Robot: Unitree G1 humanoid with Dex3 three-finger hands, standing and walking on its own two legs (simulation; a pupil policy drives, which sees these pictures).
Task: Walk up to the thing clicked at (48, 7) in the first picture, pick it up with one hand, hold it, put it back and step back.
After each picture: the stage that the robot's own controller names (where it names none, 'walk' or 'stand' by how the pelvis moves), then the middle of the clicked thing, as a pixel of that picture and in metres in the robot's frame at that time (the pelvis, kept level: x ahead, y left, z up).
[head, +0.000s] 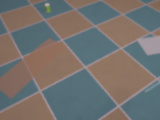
stand; (47, 8) +2.10 +0.57 -0.72
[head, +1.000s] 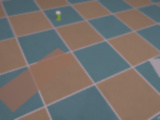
walk; (58, 16) +1.99 +0.29 -0.71
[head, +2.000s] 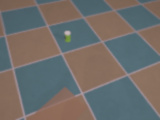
walk; (67, 36) +1.37 +0.15 -0.72
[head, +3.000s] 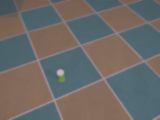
walk; (60, 75) +0.86 +0.21 -0.71
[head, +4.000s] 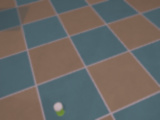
walk; (59, 109) +0.51 +0.27 -0.69
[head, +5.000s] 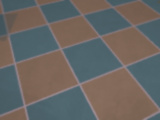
stand; out of the picture +0.33 +0.24 -0.70
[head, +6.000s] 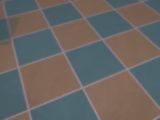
stand; out of the picture +0.32 +0.23 -0.72
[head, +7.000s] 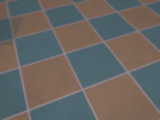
stand; out of the picture +0.32 +0.23 -0.73
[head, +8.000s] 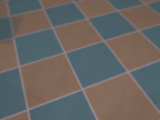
stand; out of the picture +0.31 +0.24 -0.73
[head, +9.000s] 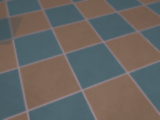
stand; out of the picture +0.30 +0.24 -0.73
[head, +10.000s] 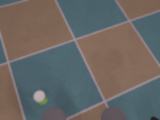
go down; (40, 97) +0.35 +0.24 -0.53
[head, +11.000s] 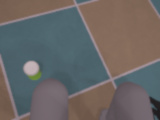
go down; (33, 71) +0.40 +0.25 -0.32
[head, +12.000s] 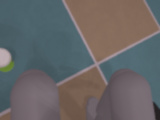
close in; (3, 61) +0.38 +0.27 -0.25
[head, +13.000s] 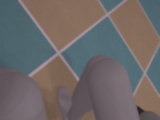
close in; out of the picture +0.38 +0.29 -0.22
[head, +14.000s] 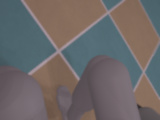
close; out of the picture +0.37 +0.29 -0.22
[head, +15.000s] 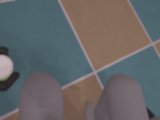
lift; (0, 70) +0.32 +0.27 -0.11
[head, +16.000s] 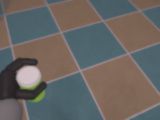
lift; (32, 85) +0.32 +0.18 +0.03
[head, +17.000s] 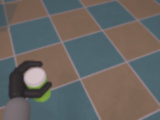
hold; (38, 85) +0.33 +0.17 +0.01
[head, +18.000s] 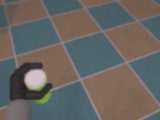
hold; (38, 87) +0.33 +0.17 +0.01
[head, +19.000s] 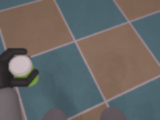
crouch; (25, 72) +0.37 +0.21 -0.05
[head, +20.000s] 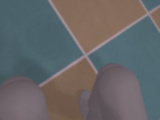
lower; out of the picture +0.43 +0.29 -0.15
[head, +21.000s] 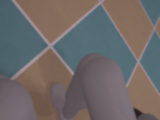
lower; out of the picture +0.41 +0.31 -0.22
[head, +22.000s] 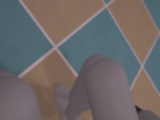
lower; out of the picture +0.40 +0.30 -0.22
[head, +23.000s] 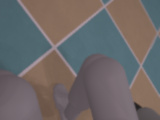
lower; out of the picture +0.41 +0.30 -0.22
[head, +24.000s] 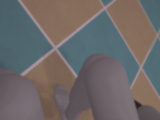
lower; out of the picture +0.40 +0.30 -0.22
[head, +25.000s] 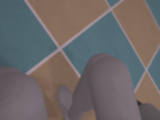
open; out of the picture +0.38 +0.28 -0.22
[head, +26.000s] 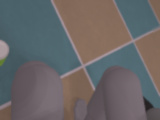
stand; out of the picture +0.40 +0.25 -0.22
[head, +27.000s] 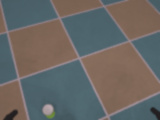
stand; (49, 111) +0.36 +0.21 -0.59
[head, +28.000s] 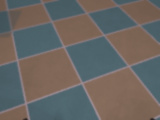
stand; out of the picture +0.34 +0.21 -0.67
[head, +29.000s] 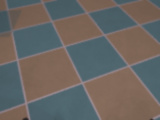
stand; out of the picture +0.34 +0.21 -0.67
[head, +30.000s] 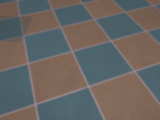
stand; out of the picture +0.37 +0.21 -0.72
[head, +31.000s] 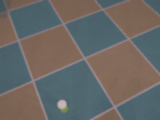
walk; (62, 106) +0.42 +0.18 -0.70
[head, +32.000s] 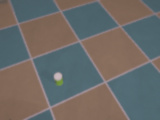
walk; (58, 79) +0.65 +0.21 -0.69
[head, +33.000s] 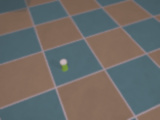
stand; (64, 65) +0.96 +0.28 -0.70
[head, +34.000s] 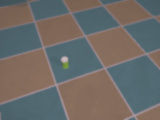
stand; (65, 62) +0.97 +0.22 -0.72
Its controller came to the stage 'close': yes
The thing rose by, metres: 0.72
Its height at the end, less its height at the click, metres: +0.00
